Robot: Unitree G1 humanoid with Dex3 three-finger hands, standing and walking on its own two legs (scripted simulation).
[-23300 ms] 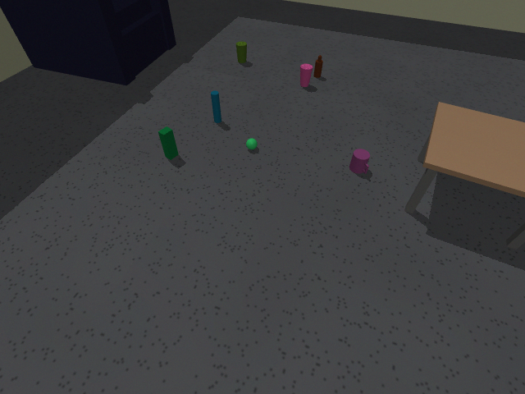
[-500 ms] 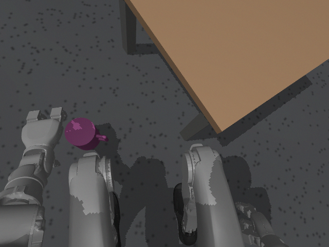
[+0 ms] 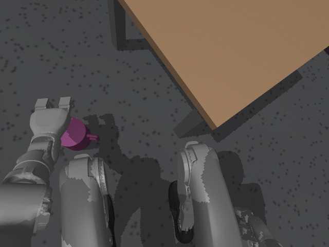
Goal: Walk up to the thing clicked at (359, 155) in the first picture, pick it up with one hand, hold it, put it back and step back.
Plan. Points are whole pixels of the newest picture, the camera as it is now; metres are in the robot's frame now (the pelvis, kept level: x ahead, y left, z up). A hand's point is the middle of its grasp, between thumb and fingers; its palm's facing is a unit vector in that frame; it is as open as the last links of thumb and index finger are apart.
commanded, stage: approach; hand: left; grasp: from above
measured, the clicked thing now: (79, 135) +0.42 +0.20 -0.29
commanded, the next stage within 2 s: rest palm in 0.82 s
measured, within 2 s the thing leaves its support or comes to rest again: neither
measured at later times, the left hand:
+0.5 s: hand (52, 145) +0.37 +0.25 -0.18, palm faces -0.55 -0.10 -0.83, open 14.4 cm
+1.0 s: hand (54, 120) +0.44 +0.24 -0.16, palm faces -0.42 -0.05 -0.90, open 14.4 cm
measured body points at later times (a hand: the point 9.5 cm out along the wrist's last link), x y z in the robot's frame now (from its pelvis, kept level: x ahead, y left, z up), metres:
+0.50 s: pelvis +0.00 +0.00 +0.01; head +0.22 +0.02 +0.40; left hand +0.40 +0.25 -0.13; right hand +0.06 -0.27 -0.13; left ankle +0.09 +0.13 -0.31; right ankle +0.10 -0.13 -0.31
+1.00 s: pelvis +0.00 +0.00 +0.00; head +0.22 +0.03 +0.39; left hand +0.45 +0.24 -0.11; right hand +0.08 -0.27 -0.13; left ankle +0.09 +0.13 -0.31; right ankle +0.10 -0.13 -0.31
